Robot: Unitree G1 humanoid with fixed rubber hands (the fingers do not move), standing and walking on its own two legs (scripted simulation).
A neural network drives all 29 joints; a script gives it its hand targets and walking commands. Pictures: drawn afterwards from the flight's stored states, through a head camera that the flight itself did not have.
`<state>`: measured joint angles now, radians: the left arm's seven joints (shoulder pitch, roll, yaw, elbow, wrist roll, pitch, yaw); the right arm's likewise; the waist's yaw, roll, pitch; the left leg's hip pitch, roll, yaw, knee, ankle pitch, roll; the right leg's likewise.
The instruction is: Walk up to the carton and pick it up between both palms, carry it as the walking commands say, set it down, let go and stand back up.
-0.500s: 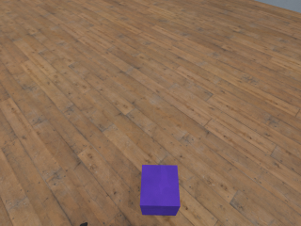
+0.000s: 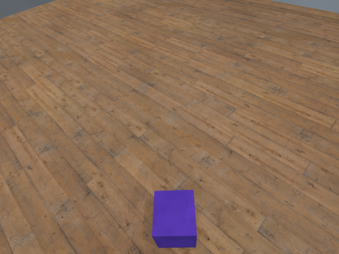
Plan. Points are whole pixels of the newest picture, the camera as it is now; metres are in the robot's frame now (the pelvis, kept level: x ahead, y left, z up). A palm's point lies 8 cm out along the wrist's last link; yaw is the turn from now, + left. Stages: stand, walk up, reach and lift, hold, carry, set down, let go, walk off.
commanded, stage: walk up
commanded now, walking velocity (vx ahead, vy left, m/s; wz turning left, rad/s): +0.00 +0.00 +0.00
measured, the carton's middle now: (175, 219) +0.40 +0.06 -0.65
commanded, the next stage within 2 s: stand in 0.50 s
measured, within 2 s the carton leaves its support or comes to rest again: neither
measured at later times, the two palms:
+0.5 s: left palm out of the picture -0.01 +0.28 -0.15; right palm out of the picture +0.04 -0.19 -0.12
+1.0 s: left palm out of the picture -0.03 +0.23 -0.14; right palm out of the picture -0.01 -0.20 -0.14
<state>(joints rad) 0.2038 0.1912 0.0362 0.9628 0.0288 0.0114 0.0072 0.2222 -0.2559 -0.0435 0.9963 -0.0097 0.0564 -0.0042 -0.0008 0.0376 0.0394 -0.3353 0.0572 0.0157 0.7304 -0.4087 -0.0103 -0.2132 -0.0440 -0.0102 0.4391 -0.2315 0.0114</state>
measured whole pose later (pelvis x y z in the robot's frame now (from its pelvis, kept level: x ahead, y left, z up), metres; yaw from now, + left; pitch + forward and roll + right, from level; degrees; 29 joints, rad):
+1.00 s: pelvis +0.00 +0.02 +0.00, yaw +1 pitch -1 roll +0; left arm 0.30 0.14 0.00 1.17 0.01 -0.02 0.05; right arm 0.28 -0.15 -0.01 1.16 0.00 -0.01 -0.04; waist 0.01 0.00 0.03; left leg -0.12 0.01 0.08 0.34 -0.20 0.02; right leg -0.09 -0.01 -0.04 0.33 -0.22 -0.01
